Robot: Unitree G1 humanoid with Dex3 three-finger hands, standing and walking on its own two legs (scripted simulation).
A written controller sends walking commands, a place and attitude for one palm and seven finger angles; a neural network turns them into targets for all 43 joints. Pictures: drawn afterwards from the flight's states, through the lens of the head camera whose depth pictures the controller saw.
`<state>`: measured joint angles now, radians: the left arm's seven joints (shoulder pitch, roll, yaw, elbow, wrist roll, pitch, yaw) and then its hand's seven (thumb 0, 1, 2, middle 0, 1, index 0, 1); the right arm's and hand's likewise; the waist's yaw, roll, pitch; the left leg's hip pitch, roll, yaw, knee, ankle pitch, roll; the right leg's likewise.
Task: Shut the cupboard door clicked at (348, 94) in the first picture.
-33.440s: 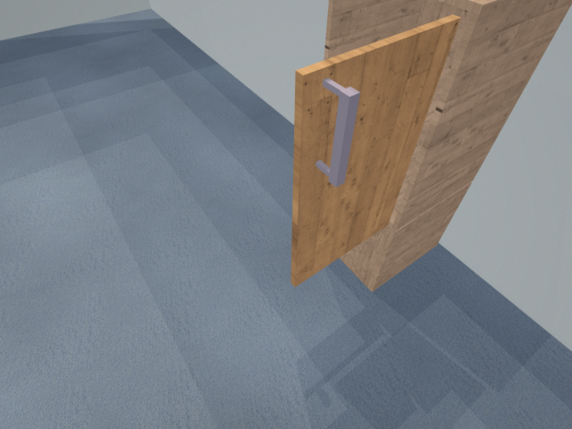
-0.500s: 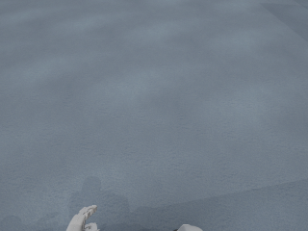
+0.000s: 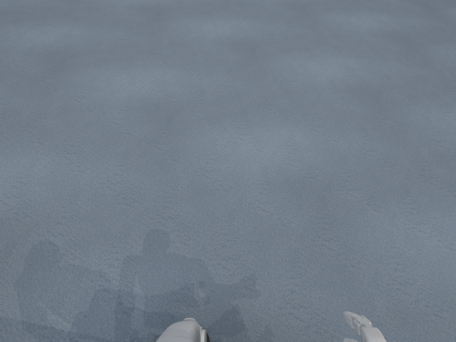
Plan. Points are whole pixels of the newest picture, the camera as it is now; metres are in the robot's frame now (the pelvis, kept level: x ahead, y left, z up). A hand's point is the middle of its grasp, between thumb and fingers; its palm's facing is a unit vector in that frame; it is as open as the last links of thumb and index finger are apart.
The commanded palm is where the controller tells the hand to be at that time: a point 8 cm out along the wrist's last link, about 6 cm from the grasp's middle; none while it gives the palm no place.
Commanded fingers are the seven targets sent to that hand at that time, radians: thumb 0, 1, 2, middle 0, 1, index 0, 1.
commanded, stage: turn to face it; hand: left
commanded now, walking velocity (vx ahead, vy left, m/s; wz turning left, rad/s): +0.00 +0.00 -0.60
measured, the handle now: out of the picture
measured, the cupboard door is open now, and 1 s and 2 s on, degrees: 56 56 56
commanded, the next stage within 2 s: none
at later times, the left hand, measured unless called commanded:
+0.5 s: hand (156, 314) +0.18 +0.15 -0.14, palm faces -0.21 -0.94 -0.26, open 7.4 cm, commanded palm none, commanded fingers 0.00 0.90 0.90 -0.20 -0.30 -0.20 -0.30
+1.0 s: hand (175, 256) +0.30 +0.14 -0.13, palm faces -0.49 -0.84 -0.22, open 7.4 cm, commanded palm none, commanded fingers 0.00 0.90 0.90 -0.20 -0.30 -0.20 -0.30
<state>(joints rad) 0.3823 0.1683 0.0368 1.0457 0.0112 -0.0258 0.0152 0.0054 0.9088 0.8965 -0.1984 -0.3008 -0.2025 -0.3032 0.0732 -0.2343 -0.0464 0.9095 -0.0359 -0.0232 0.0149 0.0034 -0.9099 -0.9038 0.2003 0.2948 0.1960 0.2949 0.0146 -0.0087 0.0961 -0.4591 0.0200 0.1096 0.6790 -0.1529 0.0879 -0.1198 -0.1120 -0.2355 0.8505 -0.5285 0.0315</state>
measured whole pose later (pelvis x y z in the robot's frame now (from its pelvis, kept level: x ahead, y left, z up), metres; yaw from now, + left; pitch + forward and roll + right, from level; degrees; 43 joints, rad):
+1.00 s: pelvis +0.10 +0.00 +0.03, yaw -33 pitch +0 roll -2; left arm 0.15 0.27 0.09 0.89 0.02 0.09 -0.03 0.01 0.91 0.90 -0.20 -0.30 -0.20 -0.30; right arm 0.22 -0.19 -0.02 0.90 -0.04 0.02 -0.03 0.01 -0.90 -0.90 0.21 0.30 0.20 0.30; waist 0.00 0.00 0.09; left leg -0.23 0.12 0.12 0.52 -0.28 -0.02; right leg -0.44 0.00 -0.04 1.00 -0.47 0.05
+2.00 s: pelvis +0.09 -0.03 +0.01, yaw -68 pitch +0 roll -1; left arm 0.12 0.23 0.06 0.88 0.02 0.03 -0.02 0.01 0.91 0.90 -0.19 -0.30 -0.20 -0.30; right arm 0.26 -0.27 -0.07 0.94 -0.02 0.06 -0.02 0.01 -0.90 -0.90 0.21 0.30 0.20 0.30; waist -0.04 0.07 0.09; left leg -0.35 0.16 0.16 0.89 -0.52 -0.07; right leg -0.27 0.00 -0.06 0.61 -0.36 -0.03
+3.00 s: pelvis +0.10 -0.08 +0.03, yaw -103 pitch +1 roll +0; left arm 0.16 0.22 0.05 0.89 0.02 0.03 0.00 0.01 0.90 0.90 -0.20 -0.30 -0.20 -0.30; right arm 0.19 -0.27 -0.06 0.91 -0.02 0.07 -0.01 0.01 -0.91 -0.90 0.20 0.30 0.20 0.30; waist -0.03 0.03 0.10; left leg -0.48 0.09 0.05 1.07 -0.44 -0.10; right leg -0.25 0.02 0.03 0.50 -0.28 -0.02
